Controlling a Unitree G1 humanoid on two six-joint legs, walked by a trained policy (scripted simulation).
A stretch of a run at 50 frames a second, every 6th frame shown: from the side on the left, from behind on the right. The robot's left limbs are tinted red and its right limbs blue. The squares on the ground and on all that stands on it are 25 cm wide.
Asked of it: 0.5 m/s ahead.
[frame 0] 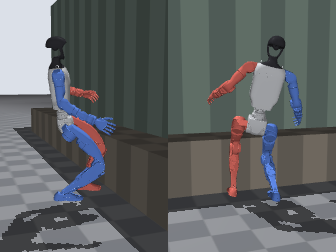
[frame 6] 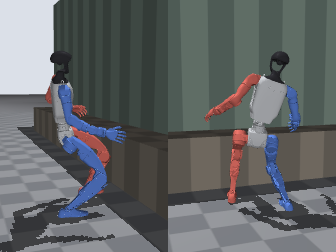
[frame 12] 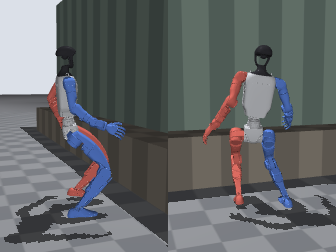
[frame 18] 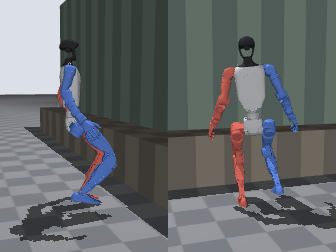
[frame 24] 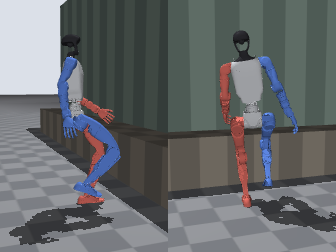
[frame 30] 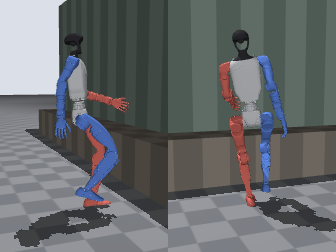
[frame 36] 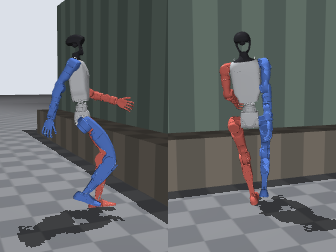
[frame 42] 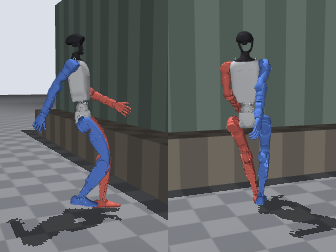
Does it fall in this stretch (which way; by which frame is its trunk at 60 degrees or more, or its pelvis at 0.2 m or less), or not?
no
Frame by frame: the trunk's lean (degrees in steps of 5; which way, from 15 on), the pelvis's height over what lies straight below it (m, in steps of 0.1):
0: 15 to its right, 0.7
6: 20 to its right, 0.6
12: 10, 0.6
18: 5, 0.7
24: 10, 0.7
30: 10, 0.8
36: 10, 0.8
42: 5, 0.7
